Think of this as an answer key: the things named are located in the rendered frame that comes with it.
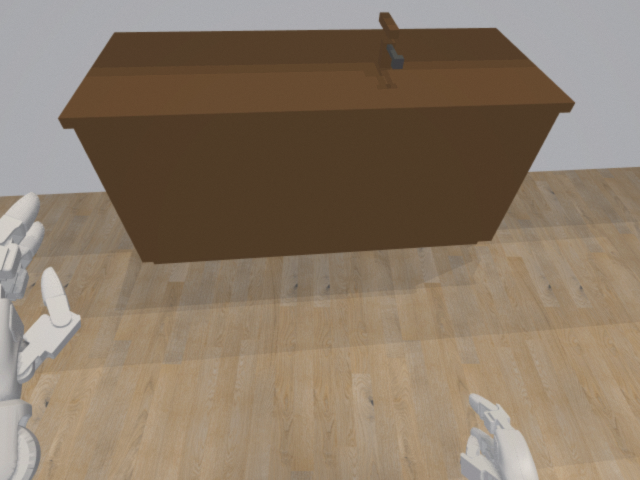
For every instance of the robot left hand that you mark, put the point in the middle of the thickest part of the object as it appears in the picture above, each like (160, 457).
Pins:
(20, 239)

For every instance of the tap lever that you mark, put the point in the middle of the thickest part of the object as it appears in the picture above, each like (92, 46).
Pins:
(397, 60)

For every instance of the robot left forearm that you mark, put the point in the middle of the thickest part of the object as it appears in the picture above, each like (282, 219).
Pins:
(19, 448)

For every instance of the counter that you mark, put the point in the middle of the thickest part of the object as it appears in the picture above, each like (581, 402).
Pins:
(220, 145)

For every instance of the robot right hand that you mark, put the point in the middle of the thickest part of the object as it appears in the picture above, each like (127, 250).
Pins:
(506, 457)

